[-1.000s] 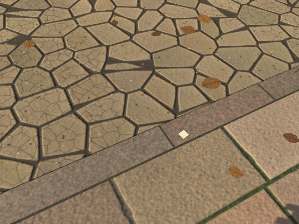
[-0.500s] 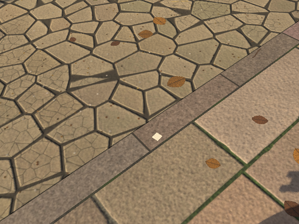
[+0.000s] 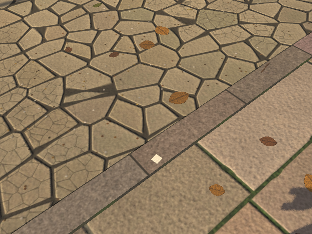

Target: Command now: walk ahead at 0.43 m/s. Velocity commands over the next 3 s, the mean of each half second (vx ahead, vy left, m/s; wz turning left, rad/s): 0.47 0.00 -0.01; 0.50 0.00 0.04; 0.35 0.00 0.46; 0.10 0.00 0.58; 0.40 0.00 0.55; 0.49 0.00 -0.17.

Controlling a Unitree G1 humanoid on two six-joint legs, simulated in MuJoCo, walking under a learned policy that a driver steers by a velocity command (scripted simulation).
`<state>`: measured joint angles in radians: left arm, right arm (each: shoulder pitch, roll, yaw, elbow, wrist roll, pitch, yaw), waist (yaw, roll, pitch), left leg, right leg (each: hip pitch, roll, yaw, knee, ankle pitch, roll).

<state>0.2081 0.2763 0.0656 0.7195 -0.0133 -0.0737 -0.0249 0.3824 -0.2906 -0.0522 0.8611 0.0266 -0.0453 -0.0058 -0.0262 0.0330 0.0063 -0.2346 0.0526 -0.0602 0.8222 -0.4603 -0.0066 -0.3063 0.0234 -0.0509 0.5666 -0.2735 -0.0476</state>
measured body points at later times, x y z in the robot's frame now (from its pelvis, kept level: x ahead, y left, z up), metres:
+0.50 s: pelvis +0.26 +0.04 -0.01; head +0.30 +0.05 +0.44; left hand +0.25 +0.32 -0.14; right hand +0.47 -0.20 -0.09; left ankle +0.37 +0.13 -0.73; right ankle +0.06 -0.10 -0.66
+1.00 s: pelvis +0.54 +0.01 -0.01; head +0.58 +0.00 +0.44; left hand +0.77 +0.24 -0.08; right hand +0.52 -0.28 -0.14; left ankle +0.37 +0.13 -0.72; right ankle +0.67 -0.10 -0.73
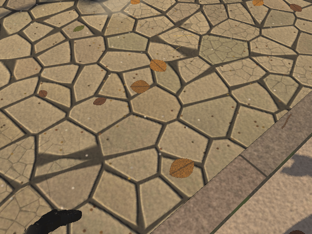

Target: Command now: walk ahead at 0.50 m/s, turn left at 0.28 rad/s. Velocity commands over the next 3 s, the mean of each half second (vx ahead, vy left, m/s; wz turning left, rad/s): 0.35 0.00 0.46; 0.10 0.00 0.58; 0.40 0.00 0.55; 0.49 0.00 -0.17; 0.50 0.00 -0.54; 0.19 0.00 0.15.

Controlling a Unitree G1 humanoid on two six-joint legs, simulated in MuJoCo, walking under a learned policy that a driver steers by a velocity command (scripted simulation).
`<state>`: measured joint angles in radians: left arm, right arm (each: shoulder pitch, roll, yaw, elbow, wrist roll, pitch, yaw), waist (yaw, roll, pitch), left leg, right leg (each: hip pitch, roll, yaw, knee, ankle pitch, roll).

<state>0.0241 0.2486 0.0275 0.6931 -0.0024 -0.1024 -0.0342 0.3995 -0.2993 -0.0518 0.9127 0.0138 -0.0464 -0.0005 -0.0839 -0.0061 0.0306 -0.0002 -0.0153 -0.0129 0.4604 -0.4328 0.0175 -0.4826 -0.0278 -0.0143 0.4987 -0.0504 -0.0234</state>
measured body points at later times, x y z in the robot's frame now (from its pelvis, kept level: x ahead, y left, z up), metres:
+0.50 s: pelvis +0.23 +0.03 -0.01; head +0.27 +0.05 +0.44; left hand +0.24 +0.33 -0.13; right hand +0.47 -0.19 -0.09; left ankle +0.32 +0.13 -0.73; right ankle +0.13 -0.12 -0.70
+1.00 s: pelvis +0.32 +0.01 +0.01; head +0.34 +0.01 +0.46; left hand +0.27 +0.32 -0.09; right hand +0.61 -0.13 -0.08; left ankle +0.31 +0.13 -0.71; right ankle +0.39 -0.09 -0.73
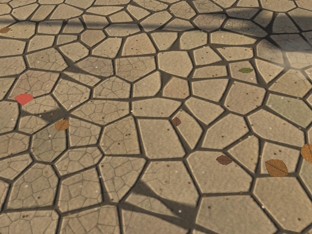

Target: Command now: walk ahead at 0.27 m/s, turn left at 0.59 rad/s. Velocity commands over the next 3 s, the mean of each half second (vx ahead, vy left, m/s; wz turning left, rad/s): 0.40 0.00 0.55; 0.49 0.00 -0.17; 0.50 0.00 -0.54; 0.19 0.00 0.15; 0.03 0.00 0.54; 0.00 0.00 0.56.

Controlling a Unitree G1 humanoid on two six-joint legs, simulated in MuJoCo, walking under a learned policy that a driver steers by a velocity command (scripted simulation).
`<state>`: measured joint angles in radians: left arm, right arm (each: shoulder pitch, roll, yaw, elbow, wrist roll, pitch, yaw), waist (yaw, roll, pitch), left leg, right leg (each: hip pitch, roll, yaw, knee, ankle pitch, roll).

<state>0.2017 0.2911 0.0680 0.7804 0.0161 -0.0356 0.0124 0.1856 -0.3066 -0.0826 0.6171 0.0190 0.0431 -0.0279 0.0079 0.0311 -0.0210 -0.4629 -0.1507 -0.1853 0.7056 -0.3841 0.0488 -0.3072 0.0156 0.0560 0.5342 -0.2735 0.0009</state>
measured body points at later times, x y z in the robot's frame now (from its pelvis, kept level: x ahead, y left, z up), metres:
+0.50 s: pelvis +0.17 +0.09 -0.01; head +0.21 +0.11 +0.43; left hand +0.09 +0.38 -0.14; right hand +0.45 -0.08 -0.08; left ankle +0.20 +0.20 -0.73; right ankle +0.04 -0.11 -0.66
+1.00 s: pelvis +0.46 +0.16 -0.02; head +0.50 +0.16 +0.43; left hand +0.62 +0.43 -0.11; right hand +0.54 -0.13 -0.14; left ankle +0.22 +0.21 -0.69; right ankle +0.59 +0.10 -0.73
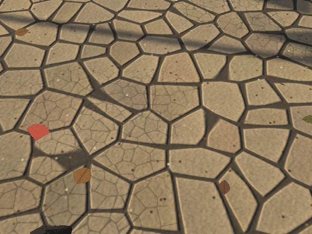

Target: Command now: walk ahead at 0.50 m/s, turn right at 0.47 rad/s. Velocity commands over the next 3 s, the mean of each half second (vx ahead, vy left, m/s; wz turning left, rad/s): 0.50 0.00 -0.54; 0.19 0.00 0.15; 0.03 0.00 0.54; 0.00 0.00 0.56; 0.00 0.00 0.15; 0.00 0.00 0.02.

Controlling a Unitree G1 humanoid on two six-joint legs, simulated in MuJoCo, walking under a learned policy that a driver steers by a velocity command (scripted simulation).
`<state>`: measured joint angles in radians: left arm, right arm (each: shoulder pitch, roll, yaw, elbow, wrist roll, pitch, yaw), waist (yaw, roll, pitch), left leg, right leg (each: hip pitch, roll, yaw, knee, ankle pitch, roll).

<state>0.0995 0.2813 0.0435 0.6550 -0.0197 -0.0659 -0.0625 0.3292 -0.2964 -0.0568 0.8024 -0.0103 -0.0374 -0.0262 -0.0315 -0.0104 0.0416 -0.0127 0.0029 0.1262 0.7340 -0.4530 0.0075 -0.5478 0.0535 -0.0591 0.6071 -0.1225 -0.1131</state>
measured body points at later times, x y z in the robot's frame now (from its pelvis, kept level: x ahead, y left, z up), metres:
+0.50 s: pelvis +0.30 +0.04 +0.01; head +0.32 +0.04 +0.46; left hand +0.45 +0.30 -0.10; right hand +0.41 -0.26 -0.06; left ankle +0.40 +0.13 -0.71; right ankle +0.14 -0.06 -0.65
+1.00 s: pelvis +0.43 -0.01 +0.03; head +0.46 -0.03 +0.48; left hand +0.66 +0.21 -0.05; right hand +0.47 -0.32 -0.09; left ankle +0.43 +0.12 -0.64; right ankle +0.46 -0.13 -0.71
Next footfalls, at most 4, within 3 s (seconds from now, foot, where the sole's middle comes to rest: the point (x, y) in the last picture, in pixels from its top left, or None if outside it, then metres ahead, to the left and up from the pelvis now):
0.42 left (129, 233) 0.44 0.12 -0.75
0.82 right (193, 215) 0.50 -0.14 -0.75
1.20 left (129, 217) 0.51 0.12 -0.75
1.70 right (180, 207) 0.54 -0.09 -0.75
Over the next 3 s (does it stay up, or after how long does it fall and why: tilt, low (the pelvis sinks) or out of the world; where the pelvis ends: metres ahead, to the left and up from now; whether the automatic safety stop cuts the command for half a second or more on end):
stays up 0.45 0.03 0.03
